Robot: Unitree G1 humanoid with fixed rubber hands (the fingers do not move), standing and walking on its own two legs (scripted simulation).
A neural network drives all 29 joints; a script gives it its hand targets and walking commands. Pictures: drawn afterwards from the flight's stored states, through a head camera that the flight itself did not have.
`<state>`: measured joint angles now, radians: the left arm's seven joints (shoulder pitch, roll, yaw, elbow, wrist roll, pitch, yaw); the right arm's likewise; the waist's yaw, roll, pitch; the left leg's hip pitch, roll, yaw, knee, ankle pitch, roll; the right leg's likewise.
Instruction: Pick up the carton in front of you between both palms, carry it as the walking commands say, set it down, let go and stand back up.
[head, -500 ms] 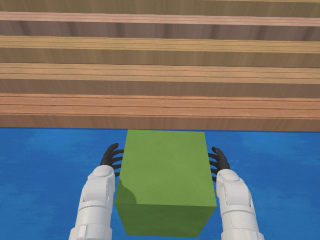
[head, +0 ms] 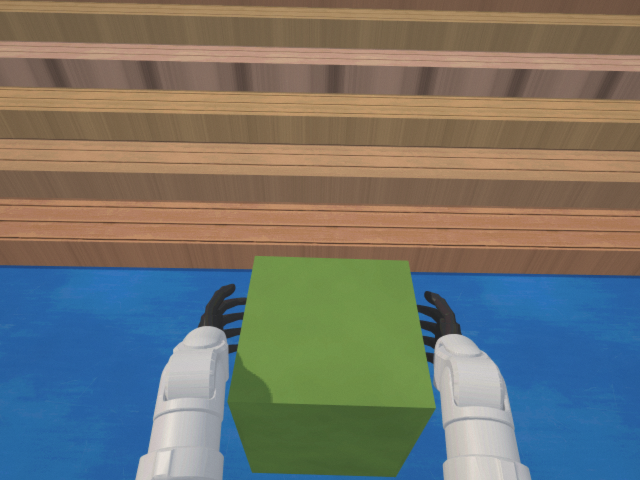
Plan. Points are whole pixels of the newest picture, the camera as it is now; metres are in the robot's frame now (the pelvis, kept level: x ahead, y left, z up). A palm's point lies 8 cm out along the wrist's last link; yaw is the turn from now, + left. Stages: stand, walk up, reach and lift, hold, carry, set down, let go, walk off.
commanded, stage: hold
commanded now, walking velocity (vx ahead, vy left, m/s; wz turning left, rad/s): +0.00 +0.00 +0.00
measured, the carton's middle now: (327, 370) +0.29 +0.00 -0.02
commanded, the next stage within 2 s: carry in 0.86 s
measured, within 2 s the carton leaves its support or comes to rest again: neither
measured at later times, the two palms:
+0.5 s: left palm (213, 338) +0.29 +0.15 +0.05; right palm (446, 345) +0.29 -0.15 +0.05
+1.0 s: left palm (211, 328) +0.30 +0.15 +0.06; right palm (442, 334) +0.30 -0.15 +0.05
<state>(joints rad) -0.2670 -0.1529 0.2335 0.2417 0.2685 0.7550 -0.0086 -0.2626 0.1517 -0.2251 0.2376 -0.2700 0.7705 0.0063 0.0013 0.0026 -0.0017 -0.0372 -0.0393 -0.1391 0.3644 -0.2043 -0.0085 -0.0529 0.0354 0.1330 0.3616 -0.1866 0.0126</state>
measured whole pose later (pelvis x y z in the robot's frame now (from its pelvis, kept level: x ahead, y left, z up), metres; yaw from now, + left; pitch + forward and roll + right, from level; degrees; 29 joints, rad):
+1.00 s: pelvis +0.01 +0.00 -0.01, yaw +2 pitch +0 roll +0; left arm -0.23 -0.14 0.18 0.12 0.23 0.80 0.01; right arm -0.22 0.14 -0.18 0.10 -0.22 0.81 -0.01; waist -0.01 0.00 -0.10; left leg -0.23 0.00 -0.06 0.53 -0.38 -0.01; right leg -0.21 0.00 0.05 0.48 -0.30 0.01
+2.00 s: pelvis +0.52 +0.07 +0.00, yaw +0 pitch +5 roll -1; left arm -0.04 -0.13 0.06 -0.57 0.07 1.22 0.12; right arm -0.06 0.13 -0.06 -0.53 -0.04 1.22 -0.12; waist -0.03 0.00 -0.11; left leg 0.01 0.02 0.21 0.23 -0.32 0.02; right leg -0.61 -0.09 -0.17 0.61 -0.08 -0.01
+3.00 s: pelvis +1.18 +0.07 -0.01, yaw +3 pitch +6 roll -3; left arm -0.57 -0.13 0.27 -0.34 0.07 1.21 0.14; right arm -0.59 0.09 -0.26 -0.27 0.03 1.19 -0.18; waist -0.09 0.00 0.05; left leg -0.03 0.04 0.09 0.33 -0.36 0.04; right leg -1.20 -0.07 -0.12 1.65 -0.54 -0.12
